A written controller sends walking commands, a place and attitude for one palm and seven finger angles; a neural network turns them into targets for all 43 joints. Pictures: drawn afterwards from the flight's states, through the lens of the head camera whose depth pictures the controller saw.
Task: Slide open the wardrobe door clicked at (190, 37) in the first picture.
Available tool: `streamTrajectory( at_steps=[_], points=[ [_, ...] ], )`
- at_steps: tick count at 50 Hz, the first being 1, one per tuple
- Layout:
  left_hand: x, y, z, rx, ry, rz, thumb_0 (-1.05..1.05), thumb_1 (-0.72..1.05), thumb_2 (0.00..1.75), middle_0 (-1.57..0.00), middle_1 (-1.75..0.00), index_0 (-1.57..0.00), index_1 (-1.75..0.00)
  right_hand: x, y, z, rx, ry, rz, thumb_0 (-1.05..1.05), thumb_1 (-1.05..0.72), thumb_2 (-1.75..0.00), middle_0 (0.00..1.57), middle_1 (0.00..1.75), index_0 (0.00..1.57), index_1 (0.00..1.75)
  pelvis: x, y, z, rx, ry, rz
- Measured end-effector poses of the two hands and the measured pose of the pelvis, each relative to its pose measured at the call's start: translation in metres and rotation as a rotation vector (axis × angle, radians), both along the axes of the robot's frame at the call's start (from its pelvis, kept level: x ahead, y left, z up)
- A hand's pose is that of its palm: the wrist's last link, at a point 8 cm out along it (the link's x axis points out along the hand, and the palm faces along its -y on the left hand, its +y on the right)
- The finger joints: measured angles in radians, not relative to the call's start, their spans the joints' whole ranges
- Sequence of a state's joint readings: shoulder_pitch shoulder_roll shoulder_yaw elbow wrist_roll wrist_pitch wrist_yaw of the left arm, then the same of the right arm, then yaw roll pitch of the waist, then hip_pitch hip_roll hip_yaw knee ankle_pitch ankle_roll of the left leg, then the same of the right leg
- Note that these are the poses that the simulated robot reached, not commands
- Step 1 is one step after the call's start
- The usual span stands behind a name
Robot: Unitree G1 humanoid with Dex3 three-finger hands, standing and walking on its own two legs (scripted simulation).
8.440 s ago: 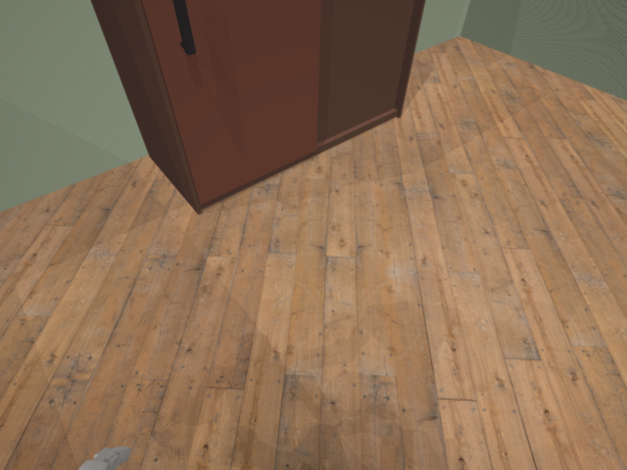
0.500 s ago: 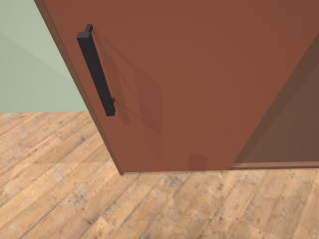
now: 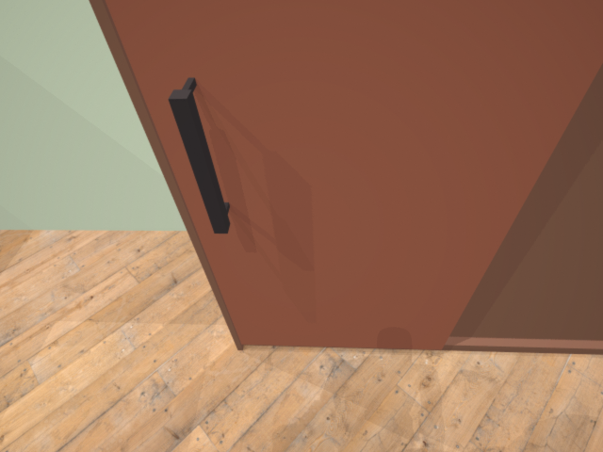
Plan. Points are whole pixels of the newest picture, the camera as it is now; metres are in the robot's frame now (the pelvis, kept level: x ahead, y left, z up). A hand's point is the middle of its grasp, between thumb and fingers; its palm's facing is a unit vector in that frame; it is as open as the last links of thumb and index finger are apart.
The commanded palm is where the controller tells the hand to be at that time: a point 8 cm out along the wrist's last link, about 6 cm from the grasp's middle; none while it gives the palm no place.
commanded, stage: come to a stop and stand still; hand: left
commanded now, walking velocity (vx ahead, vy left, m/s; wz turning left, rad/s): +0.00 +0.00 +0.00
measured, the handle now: (208, 163) +0.54 +0.19 +0.09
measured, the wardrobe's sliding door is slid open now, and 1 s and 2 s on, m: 0.00 0.00 0.00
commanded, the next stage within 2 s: look again from close up in 0.36 s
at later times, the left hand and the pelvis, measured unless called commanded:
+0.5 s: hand out of the picture -0.02 +0.18 -0.17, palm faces +0.05 -0.98 -0.20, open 7.4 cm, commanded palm none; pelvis -0.02 +0.01 +0.00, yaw +0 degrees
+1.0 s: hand out of the picture -0.02 +0.19 -0.17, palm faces +0.04 -0.98 -0.20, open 7.4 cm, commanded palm none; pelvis -0.02 +0.02 +0.00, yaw +0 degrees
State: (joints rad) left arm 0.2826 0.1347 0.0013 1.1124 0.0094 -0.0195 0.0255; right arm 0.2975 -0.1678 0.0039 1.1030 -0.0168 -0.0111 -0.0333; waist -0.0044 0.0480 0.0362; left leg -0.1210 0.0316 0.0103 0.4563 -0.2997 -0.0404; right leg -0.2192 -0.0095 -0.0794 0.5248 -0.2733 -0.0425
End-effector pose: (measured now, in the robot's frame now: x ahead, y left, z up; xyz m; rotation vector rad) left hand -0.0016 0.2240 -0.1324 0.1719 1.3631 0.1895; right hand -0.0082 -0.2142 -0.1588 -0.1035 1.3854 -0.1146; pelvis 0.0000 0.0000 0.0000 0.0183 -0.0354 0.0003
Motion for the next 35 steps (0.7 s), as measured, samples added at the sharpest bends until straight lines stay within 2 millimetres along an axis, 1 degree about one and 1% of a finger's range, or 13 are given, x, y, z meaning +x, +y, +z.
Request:
streamTrajectory(
  at_steps=[4,9,13,17,24,35],
  points=[
    [-0.012,-0.004,-0.001,-0.011,0.013,0.008,0.0,0.91,0.9,-0.2,-0.3,-0.2,-0.3,-0.019,0.003,0.001,0.007,0.037,-0.005,0.01,-0.91,-0.9,0.2,0.3,0.19,0.3,-0.006,-0.001,0.001,-0.001,-0.003,0.003],
    [-0.021,-0.006,-0.003,-0.023,0.018,0.012,0.0,0.91,0.9,-0.2,-0.3,-0.2,-0.3,-0.039,0.007,0.003,0.011,0.072,-0.009,0.01,-0.91,-0.9,0.2,0.3,0.19,0.3,-0.013,-0.001,0.001,-0.003,-0.003,0.005],
    [-0.025,-0.006,-0.004,-0.03,0.019,0.013,0.0,0.91,0.9,-0.2,-0.3,-0.2,-0.3,-0.05,0.01,0.005,0.011,0.088,-0.015,0.01,-0.9,-0.9,0.2,0.3,0.19,0.3,-0.017,0.001,0.002,-0.004,0.0,0.004],
    [-0.027,-0.003,-0.005,-0.033,0.015,0.012,0.0,0.91,0.9,-0.2,-0.3,-0.2,-0.3,-0.057,0.013,0.007,0.01,0.094,-0.02,0.01,-0.9,-0.9,0.2,0.3,0.19,0.3,-0.02,0.003,0.002,-0.005,0.001,0.004],
    [-0.028,0.003,-0.006,-0.035,0.006,0.014,0.0,0.91,0.9,-0.2,-0.3,-0.2,-0.3,-0.059,0.02,0.008,0.007,0.088,-0.018,0.01,-0.9,-0.9,0.2,0.3,0.19,0.3,-0.023,0.008,0.002,-0.004,0.003,0.005],
    [-0.029,0.01,-0.007,-0.038,0.016,0.011,0.0,0.91,0.9,-0.2,-0.3,-0.2,-0.3,-0.046,0.026,0.009,0.003,0.055,-0.014,0.01,-0.9,-0.9,0.2,0.3,0.2,0.3,-0.023,0.016,0.002,-0.004,0.01,0.002]
  ],
)
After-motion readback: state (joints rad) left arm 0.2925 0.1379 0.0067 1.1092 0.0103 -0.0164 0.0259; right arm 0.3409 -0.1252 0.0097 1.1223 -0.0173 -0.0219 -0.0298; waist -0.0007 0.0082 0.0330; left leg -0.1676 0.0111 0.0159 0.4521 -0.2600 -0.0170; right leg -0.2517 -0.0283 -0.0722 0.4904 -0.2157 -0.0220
